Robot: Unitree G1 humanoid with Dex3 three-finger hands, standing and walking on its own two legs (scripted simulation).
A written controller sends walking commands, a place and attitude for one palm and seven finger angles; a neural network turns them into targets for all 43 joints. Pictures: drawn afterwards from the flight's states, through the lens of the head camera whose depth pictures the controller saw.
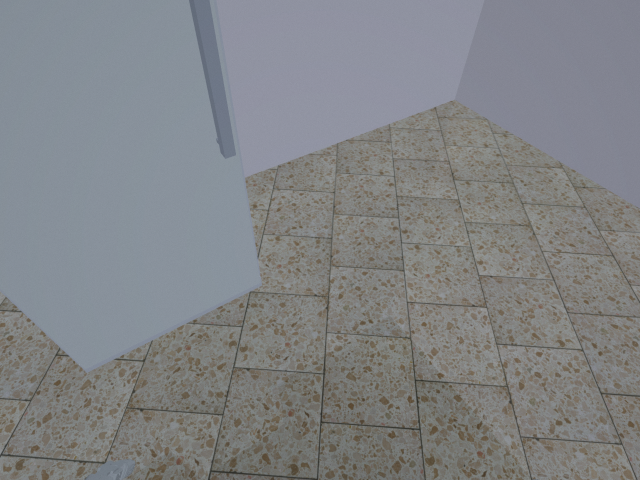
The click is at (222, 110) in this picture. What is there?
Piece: fridge door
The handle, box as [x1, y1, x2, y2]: [189, 0, 235, 158]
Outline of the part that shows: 189,0 217,133 216,140 219,144 221,153 226,158 234,155 235,151 209,0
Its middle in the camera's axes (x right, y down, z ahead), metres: -0.22 -0.32 +0.78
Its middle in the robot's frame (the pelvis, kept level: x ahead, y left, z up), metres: +0.80 +0.28 +0.10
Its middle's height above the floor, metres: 0.87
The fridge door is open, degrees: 0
